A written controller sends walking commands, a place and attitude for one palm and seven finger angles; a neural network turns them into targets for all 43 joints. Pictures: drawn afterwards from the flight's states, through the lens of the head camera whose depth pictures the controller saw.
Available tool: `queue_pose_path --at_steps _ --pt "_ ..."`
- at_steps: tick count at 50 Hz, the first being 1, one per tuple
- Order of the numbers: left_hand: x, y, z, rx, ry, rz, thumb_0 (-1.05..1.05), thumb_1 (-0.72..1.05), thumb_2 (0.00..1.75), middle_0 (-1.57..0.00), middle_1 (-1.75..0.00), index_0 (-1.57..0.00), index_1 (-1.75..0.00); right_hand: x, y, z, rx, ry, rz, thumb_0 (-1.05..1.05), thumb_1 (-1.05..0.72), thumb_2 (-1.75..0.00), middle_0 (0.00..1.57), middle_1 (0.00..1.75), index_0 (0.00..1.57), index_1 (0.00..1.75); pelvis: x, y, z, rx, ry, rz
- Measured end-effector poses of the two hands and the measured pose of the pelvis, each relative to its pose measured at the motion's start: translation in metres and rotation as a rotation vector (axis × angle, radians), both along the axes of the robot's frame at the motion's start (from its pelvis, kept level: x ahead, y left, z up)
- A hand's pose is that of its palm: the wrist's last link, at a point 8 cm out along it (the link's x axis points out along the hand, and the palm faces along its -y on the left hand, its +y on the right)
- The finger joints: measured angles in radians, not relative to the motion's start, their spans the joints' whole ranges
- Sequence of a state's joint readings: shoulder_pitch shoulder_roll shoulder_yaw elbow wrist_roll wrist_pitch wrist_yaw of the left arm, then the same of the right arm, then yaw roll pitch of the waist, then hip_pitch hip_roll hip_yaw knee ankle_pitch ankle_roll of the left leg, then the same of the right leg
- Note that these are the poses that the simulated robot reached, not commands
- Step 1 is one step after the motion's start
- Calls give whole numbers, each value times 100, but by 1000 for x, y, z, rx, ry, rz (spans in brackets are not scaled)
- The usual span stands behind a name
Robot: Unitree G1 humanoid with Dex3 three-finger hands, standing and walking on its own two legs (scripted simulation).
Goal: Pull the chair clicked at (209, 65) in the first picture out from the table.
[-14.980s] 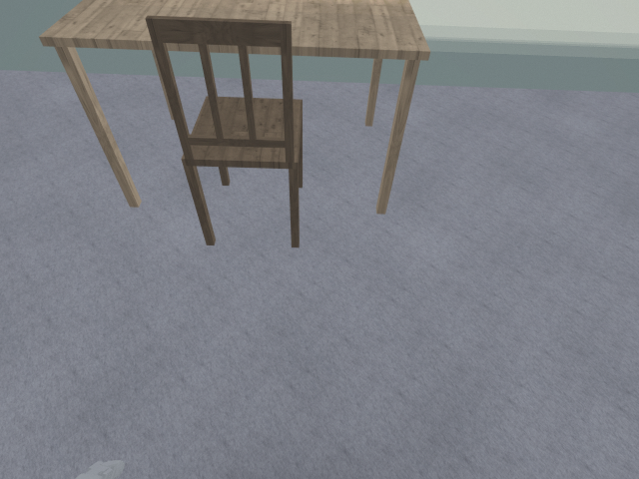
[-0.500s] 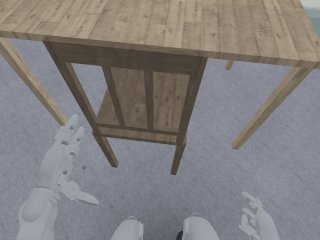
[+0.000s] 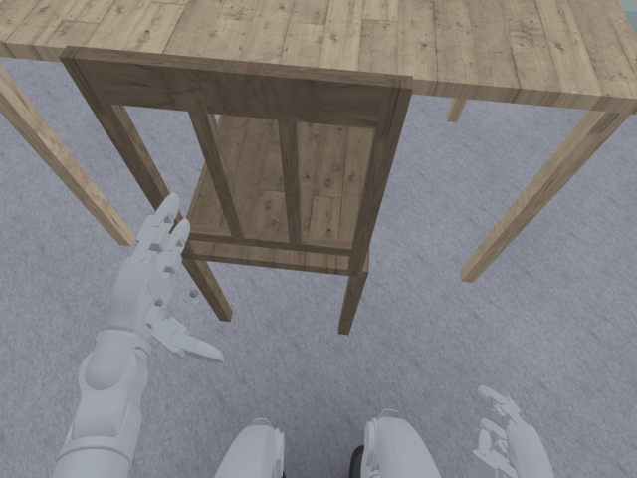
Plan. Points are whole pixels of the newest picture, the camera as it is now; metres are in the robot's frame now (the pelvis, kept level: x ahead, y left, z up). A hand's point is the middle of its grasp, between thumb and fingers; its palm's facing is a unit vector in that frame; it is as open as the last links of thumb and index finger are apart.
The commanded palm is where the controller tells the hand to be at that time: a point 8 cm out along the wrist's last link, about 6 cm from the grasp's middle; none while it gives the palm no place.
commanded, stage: aim the fingers beside a spindle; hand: left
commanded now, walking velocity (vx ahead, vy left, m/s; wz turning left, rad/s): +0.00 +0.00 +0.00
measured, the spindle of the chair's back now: (223, 183) +0.51 +0.16 +0.00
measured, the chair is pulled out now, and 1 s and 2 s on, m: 0.00 0.00 0.00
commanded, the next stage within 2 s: push the fingers through the gap in 0.98 s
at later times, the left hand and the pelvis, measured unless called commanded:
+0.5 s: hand (215, 267) +0.37 +0.15 +0.01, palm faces -0.10 -0.99 -0.04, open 16.9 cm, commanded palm +0.34 +0.20 +0.01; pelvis +0.00 +0.00 -0.01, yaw -1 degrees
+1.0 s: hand (211, 275) +0.36 +0.15 +0.01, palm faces -0.09 -1.00 -0.04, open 16.9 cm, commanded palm +0.34 +0.20 +0.01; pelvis +0.00 +0.00 -0.01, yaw +0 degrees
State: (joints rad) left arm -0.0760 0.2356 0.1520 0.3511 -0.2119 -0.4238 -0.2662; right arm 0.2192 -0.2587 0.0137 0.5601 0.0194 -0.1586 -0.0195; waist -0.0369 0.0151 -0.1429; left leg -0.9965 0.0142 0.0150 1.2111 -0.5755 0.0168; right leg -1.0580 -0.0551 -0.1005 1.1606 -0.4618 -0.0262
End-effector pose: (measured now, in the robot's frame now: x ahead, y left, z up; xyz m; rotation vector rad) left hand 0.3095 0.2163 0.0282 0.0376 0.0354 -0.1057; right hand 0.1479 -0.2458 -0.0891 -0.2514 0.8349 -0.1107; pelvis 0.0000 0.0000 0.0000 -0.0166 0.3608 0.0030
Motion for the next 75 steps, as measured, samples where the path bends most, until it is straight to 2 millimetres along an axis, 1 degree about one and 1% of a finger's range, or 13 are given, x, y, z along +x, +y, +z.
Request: queue_pose_path --at_steps 6,16,23,30,38,44,48,53,57,60,65,70,75 --pt "9 -3 -6 0 1 3 -1 -49 30 -6 -8 -6 -8 -6 -3 -6 -6 33 -7 1 -91 -90 21 30 21 30 0 0 -3 -1 12 0" --pt "34 -15 -16 -7 -4 -9 -1 -49 30 -6 -8 -6 -8 -16 -6 -18 -10 94 -26 1 -91 -90 21 30 21 30 0 1 -9 0 35 -3" --pt "43 -14 -21 -1 -2 9 -1 -49 30 -6 -8 -6 -8 -24 -5 -22 -2 127 -40 1 -91 -90 21 30 21 30 0 2 -11 0 46 -8" --pt "36 -16 -18 -2 -3 1 -1 -49 30 -6 -8 -6 -8 -27 -2 -22 13 145 -47 1 -91 -90 21 30 21 30 2 4 -8 1 43 -10" --pt "28 -13 -17 0 -14 13 -1 -49 30 -6 -8 -6 -8 -20 -1 -20 6 125 -34 1 -91 -90 21 30 21 30 1 4 -9 -2 36 -4" --pt "30 -18 -19 -4 -13 -3 -1 -50 30 -6 -8 -6 -8 -13 0 -21 0 110 -20 1 -91 -90 21 30 21 30 -2 5 -10 -2 35 -2" --pt "32 -15 -21 -2 -11 11 -1 -49 30 -6 -8 -6 -8 -11 0 -19 -1 101 -20 1 -91 -90 21 30 21 30 -3 4 -11 -1 35 -4" --pt "28 -9 -17 1 -19 17 -1 -49 30 -6 -8 -6 -8 -12 1 -18 4 100 -21 1 -91 -90 21 30 21 30 -2 4 -9 -3 32 -4" --pt "27 -10 -18 -3 -11 7 -1 -49 30 -6 -8 -6 -8 -14 2 -19 2 109 -17 1 -91 -90 21 30 21 30 -2 5 -9 -5 32 0" --pt "31 -12 -21 -3 -6 2 -1 -50 30 -6 -8 -6 -8 -16 1 -21 -8 117 -16 1 -91 -90 21 30 21 30 -3 5 -11 -7 35 3" --pt "48 -13 -21 -1 -20 6 -1 -50 30 -6 -8 -6 -8 -21 -1 -24 -19 131 -27 1 -91 -90 21 30 21 30 -5 5 -14 -8 43 2" --pt "63 -15 -18 1 -24 -1 -1 -50 30 -6 -8 -6 -8 -31 -2 -27 -13 158 -46 1 -91 -90 21 30 21 30 -5 7 -13 -7 50 -2" --pt "71 -19 -18 0 -10 -1 -1 -49 30 -6 -8 -6 -8 -43 -2 -28 -2 195 -64 1 -91 -90 21 30 21 30 -3 7 -12 -4 54 -9"
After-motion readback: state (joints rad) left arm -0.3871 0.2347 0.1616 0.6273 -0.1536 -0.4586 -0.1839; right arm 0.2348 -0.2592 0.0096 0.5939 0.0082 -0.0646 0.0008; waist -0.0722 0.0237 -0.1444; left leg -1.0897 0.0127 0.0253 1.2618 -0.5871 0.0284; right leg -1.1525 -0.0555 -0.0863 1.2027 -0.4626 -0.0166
